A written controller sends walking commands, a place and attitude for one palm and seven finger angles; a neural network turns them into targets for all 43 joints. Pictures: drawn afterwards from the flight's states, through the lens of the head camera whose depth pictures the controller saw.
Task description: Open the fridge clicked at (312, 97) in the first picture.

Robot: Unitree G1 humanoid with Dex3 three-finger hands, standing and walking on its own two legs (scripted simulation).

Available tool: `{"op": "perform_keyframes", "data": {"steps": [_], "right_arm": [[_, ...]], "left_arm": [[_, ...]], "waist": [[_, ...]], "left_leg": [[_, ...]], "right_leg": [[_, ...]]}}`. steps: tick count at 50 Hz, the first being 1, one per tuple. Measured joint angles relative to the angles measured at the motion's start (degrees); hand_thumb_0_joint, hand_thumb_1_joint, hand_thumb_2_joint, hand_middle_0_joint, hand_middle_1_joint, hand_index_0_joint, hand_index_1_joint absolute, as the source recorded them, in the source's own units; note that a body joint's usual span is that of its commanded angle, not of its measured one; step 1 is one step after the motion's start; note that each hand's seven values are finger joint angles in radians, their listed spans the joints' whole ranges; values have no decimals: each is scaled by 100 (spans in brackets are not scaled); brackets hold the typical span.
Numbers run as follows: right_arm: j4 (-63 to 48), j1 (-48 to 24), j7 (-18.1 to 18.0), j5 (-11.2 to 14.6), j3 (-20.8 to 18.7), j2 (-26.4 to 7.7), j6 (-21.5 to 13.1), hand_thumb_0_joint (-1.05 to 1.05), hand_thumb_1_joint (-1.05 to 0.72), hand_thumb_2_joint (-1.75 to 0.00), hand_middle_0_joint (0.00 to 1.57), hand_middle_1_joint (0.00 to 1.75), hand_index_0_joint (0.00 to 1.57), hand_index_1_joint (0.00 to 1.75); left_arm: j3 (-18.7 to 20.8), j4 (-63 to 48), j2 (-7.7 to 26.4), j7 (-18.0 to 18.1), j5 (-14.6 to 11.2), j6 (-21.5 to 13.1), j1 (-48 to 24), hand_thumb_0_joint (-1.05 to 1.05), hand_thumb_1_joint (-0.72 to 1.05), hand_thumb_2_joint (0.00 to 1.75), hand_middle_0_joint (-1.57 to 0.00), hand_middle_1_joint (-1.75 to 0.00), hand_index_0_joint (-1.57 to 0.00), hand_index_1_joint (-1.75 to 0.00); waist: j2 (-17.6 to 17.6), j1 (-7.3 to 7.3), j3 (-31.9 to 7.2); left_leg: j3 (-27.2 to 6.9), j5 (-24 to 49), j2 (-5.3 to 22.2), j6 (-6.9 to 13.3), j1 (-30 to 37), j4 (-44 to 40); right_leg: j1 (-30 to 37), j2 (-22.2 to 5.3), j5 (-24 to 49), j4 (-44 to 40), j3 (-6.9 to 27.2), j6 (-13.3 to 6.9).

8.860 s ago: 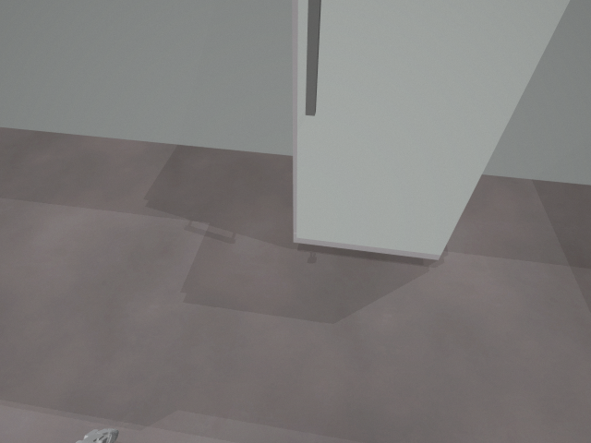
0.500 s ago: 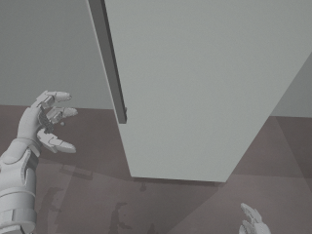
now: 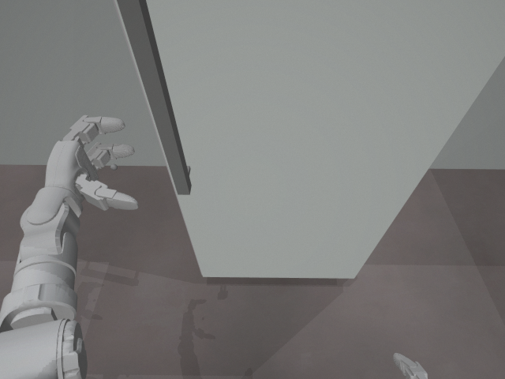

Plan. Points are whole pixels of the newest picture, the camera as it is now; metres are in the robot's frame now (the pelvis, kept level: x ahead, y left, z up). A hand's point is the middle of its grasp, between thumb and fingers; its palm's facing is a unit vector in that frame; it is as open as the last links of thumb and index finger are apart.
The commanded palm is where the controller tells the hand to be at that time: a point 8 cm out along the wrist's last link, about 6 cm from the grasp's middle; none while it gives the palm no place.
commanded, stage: move the hooked fingers beside the handle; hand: left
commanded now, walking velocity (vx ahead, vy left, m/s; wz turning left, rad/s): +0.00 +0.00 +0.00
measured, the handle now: (160, 83) +0.51 +0.16 +0.20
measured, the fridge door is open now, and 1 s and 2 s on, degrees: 0 0 0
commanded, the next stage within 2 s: feel for the door with the fingertips in 1.30 s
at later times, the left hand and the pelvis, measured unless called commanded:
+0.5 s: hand (128, 144) +0.46 +0.22 +0.12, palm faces +0.01 -1.00 -0.01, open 14.0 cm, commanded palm +0.43 +0.27 +0.12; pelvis +0.00 +0.00 -0.01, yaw -1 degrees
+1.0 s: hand (121, 147) +0.46 +0.24 +0.11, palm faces +0.01 -1.00 +0.01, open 14.0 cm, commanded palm +0.43 +0.28 +0.12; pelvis +0.01 +0.01 -0.01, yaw -1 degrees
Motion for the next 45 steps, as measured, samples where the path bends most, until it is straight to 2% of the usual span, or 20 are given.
{"op": "perform_keyframes", "data": {"steps": [11, 18, 26, 30, 37, 45], "right_arm": [[82, 111, 60, -25, -27, -23, 202, 1, -90, -90, 20, 30, 21, 30], [90, 179, 100, -48, -59, -28, 307, 1, -90, -90, 20, 30, 21, 30], [78, 265, 138, -80, -56, -48, 451, 1, -90, -90, 20, 30, 21, 30], [105, 350, 155, -87, -69, -50, 517, 0, -90, -90, 20, 30, 21, 30], [58, 454, 192, -102, -87, -45, 656, 1, -90, -90, 20, 30, 21, 30], [-18, 445, 216, -87, -92, 18, 715, 1, -90, -90, 20, 30, 21, 30]], "left_arm": [[-13, 748, 78, 81, 124, -200, -599, -1, -50, 30, -30, -120, -30, -120], [24, 1188, 177, 97, 180, -457, -979, -1, -50, 30, -30, -120, -30, -120], [165, 1823, 446, 64, 319, -608, -1425, -1, -50, 30, -30, -120, -30, -120], [152, 1969, 501, 9, 273, -723, -1574, -1, -50, 30, -30, -120, -30, -120], [230, 1904, 501, -24, 286, -715, -1472, -1, -50, 30, -30, -120, -30, -120], [313, 1491, 411, 9, 231, -668, -1133, -1, -50, 30, -30, -120, -30, -120]], "waist": [[-20, -101, -50], [-45, -179, -79], [-64, -308, -95], [-69, -330, -107], [-66, -373, -157], [-69, -344, -212]], "left_leg": [[5, -45, 5, 14, -217, 105], [25, -77, 19, 21, -385, 190], [36, -126, 37, 35, -646, 346], [35, -146, 40, 43, -756, 404], [74, -185, 52, 65, -858, 456], [104, -215, 72, 76, -764, 425]], "right_leg": [[-204, 1, -19, 66, 8, 11], [-366, 14, -19, 116, 30, 17], [-605, 27, -23, 204, 43, 25], [-699, 28, -22, 228, 43, 33], [-805, 43, -26, 249, 84, 54], [-712, 70, -24, 187, 114, 71]]}}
